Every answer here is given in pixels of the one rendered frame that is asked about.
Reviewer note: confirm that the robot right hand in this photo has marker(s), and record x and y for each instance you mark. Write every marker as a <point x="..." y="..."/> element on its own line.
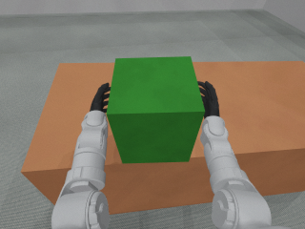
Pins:
<point x="210" y="100"/>

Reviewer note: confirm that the robot left upper arm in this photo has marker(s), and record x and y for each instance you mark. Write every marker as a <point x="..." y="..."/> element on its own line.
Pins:
<point x="82" y="210"/>

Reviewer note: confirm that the robot right upper arm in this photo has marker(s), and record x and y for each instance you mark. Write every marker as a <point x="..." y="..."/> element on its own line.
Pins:
<point x="241" y="209"/>

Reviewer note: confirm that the carton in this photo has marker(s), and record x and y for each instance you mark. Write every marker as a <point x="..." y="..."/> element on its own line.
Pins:
<point x="155" y="109"/>

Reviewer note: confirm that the right robot forearm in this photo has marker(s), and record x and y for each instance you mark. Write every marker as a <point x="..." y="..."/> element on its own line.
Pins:
<point x="220" y="159"/>

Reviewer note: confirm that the pedestal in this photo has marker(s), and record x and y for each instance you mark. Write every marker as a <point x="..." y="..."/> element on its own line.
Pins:
<point x="261" y="102"/>

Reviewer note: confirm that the left robot forearm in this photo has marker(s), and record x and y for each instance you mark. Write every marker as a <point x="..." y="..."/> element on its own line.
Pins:
<point x="87" y="170"/>

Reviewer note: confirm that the robot left hand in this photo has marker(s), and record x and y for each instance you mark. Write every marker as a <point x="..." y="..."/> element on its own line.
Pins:
<point x="98" y="102"/>

